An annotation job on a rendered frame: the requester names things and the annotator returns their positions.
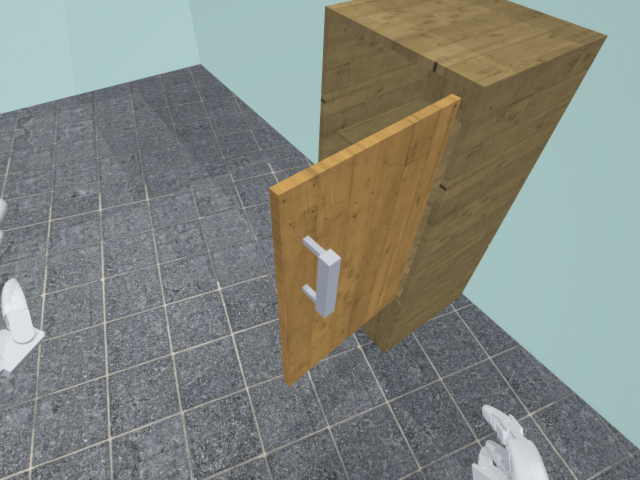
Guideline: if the handle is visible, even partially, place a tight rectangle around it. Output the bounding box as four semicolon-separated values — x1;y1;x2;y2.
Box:
302;236;341;318

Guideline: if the left robot hand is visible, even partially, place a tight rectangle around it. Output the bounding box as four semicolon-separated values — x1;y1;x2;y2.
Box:
0;199;45;378

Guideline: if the right robot hand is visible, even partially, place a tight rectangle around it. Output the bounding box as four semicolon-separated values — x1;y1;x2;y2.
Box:
472;405;549;480

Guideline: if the cupboard door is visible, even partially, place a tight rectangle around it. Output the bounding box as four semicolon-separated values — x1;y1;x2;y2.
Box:
269;94;461;387

